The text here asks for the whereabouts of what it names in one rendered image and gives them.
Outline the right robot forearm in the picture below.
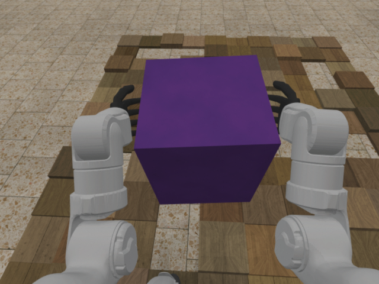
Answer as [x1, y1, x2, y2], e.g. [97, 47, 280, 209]
[279, 102, 352, 250]

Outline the right robot hand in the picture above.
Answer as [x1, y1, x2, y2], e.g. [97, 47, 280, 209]
[268, 80, 300, 134]

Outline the right robot upper arm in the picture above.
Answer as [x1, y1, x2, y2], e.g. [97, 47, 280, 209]
[274, 215, 379, 284]

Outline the left robot hand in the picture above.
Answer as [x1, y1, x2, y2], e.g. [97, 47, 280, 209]
[110, 85, 141, 136]

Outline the carton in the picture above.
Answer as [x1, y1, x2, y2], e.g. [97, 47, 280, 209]
[134, 55, 281, 205]

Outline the left robot upper arm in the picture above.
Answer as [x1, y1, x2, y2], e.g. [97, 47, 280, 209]
[32, 220, 138, 284]

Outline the left robot forearm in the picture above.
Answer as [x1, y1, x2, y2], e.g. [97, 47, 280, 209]
[65, 107, 132, 260]

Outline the robot left shin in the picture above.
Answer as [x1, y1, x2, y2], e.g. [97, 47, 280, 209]
[158, 272, 175, 280]

